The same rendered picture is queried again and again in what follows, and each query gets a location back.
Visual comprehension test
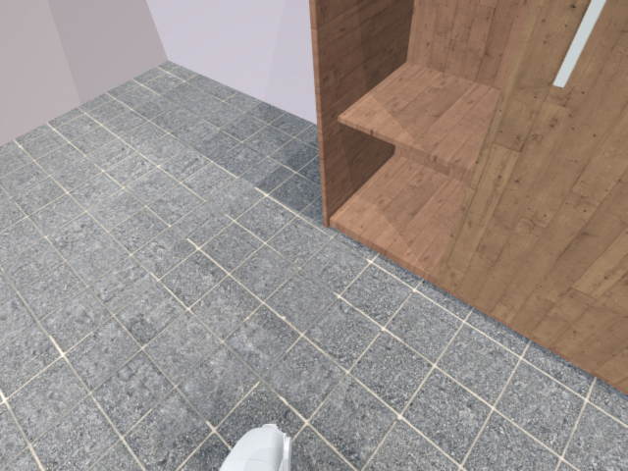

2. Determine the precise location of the wardrobe door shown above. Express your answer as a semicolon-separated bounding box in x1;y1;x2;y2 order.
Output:
435;0;628;391

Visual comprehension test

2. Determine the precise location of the robot left thigh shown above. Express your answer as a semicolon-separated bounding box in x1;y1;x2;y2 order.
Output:
219;427;291;471

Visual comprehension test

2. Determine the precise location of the handle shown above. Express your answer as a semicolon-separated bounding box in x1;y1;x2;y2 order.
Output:
553;0;606;87

